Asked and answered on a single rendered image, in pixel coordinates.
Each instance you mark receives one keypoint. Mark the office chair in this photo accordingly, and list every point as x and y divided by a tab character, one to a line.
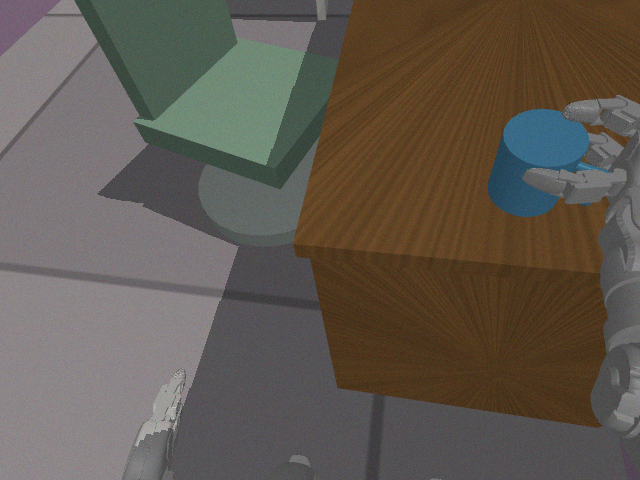
253	112

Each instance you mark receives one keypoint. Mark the desk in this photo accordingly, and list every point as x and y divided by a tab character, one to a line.
428	290

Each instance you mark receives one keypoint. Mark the mug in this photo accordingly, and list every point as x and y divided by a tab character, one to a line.
538	138

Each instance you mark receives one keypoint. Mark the right robot hand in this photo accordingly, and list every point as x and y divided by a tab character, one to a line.
621	116

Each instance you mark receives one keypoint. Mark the left robot hand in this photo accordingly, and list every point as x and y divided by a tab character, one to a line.
151	453

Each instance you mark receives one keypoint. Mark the right robot arm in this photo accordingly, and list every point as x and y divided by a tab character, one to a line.
615	397

